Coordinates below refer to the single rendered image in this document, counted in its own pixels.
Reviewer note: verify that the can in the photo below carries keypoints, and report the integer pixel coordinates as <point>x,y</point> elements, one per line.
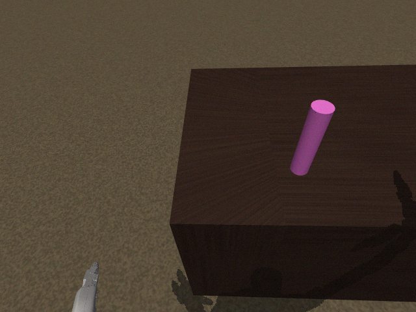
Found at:
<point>316,123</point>

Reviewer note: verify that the left robot hand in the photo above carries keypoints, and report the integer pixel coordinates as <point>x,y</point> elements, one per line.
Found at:
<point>86,297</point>

